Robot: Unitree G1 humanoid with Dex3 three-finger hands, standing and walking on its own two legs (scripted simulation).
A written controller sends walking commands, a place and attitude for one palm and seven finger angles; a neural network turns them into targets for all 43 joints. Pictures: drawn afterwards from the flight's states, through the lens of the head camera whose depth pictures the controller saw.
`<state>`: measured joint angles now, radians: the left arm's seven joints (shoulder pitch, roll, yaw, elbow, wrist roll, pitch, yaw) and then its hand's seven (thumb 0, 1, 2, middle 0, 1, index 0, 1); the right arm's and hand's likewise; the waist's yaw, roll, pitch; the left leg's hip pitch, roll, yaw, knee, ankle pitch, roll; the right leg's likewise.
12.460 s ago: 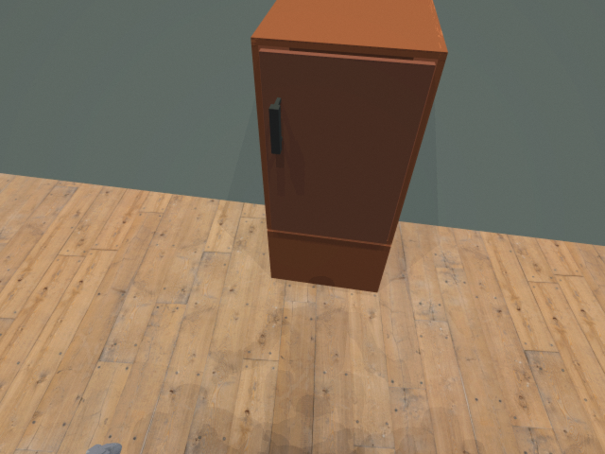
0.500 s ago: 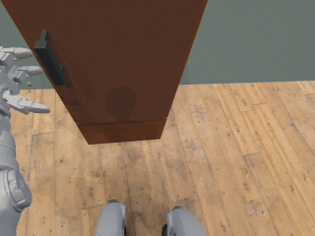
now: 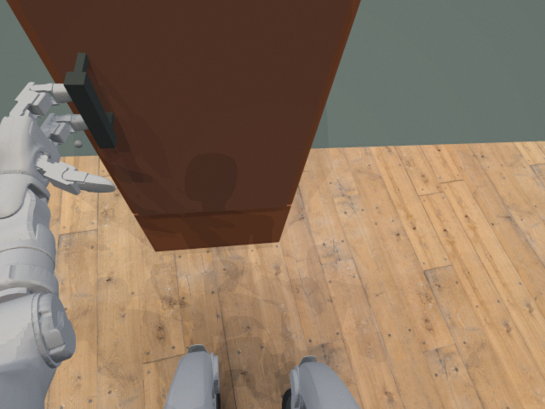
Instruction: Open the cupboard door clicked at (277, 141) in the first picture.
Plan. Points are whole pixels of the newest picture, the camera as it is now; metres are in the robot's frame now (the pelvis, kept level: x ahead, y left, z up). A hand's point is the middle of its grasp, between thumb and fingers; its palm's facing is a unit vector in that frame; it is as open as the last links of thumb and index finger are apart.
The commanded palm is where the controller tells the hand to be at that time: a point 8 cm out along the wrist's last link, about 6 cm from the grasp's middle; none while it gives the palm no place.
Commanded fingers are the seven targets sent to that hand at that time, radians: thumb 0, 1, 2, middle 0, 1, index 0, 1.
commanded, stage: slide the fingers in behind the handle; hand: left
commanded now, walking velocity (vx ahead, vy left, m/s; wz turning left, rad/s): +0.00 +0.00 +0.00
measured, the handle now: (95, 103) +0.53 +0.25 +0.07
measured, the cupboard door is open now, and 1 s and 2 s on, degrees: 0 1 4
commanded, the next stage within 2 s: close the thumb around the handle in 0.88 s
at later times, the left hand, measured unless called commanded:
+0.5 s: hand (101, 142) +0.47 +0.23 +0.07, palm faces +0.08 -1.00 -0.01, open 14.3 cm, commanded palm +0.45 +0.26 +0.07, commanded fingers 0.00 -0.50 0.30 -0.30 -1.20 -0.30 -1.20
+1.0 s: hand (109, 141) +0.47 +0.22 +0.06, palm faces +0.10 -0.99 +0.00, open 14.1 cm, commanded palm +0.45 +0.26 +0.07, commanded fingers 0.00 -0.39 0.35 -0.31 -1.21 -0.31 -1.21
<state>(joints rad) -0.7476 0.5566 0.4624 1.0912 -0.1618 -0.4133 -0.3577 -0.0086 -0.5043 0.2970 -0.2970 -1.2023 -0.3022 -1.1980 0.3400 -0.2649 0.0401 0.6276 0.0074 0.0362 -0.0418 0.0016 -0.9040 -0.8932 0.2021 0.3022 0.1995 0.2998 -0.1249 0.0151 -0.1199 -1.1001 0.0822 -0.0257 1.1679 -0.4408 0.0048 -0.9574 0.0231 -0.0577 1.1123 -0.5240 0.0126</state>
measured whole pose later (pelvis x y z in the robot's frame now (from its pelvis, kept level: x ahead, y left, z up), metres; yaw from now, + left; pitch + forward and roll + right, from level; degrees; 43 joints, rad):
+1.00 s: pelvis +0.01 -0.01 +0.01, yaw +0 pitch +21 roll -4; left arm -0.70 0.46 0.40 1.04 -0.15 -0.44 -0.25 -0.01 -0.50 0.30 -0.29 -1.20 -0.29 -1.20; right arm 0.34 -0.25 0.02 0.64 0.00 0.06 -0.02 0.00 -0.91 -0.89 0.20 0.30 0.20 0.30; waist -0.12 0.02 -0.13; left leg -1.06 0.08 -0.02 1.14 -0.45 -0.01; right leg -0.92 0.02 -0.05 1.10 -0.54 0.00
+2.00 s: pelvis +0.01 +0.00 +0.01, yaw +0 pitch +20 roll -3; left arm -0.60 0.42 0.40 0.94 -0.17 -0.43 -0.24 0.01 0.71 0.78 -0.33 -1.33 -0.33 -1.34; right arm 0.35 -0.25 0.02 0.62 0.01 0.07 -0.01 0.00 -0.91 -0.89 0.20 0.30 0.20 0.30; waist -0.12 0.03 -0.14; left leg -1.02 0.08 -0.01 1.12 -0.45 0.00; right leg -0.89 0.02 -0.03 1.07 -0.53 0.01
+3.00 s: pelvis +0.02 -0.05 +0.02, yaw +5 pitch +12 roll +0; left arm 0.27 -0.08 -0.22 0.05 0.10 -0.29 0.55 0.00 0.63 0.77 -0.35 -1.32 -0.38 -1.33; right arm 0.19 -0.19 0.02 0.54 -0.08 -0.02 0.00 0.01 -0.91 -0.89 0.20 0.30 0.20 0.30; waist -0.01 0.04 -0.17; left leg -0.84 0.05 -0.07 1.07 -0.44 -0.06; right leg -0.72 0.00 -0.10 1.10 -0.60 -0.06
